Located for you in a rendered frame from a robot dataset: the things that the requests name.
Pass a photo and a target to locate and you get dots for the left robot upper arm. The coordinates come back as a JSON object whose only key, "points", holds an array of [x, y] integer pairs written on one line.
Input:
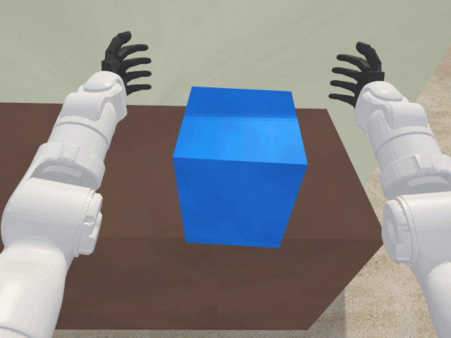
{"points": [[50, 224]]}

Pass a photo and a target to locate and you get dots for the right robot forearm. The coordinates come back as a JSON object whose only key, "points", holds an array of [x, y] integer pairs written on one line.
{"points": [[409, 157]]}

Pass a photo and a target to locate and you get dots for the right robot upper arm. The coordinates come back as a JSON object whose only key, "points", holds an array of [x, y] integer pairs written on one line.
{"points": [[416, 231]]}

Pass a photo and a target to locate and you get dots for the pedestal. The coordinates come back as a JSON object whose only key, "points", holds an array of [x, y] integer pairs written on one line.
{"points": [[142, 275]]}

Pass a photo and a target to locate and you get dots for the carton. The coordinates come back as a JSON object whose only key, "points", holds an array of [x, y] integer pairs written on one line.
{"points": [[239, 163]]}

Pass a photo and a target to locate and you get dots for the robot left hand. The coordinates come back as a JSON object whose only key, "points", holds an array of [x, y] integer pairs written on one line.
{"points": [[114, 61]]}

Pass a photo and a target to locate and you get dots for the left robot forearm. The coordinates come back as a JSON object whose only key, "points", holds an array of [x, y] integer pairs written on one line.
{"points": [[80, 138]]}

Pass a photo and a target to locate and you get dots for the robot right hand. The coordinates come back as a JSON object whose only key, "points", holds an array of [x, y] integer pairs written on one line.
{"points": [[370, 72]]}

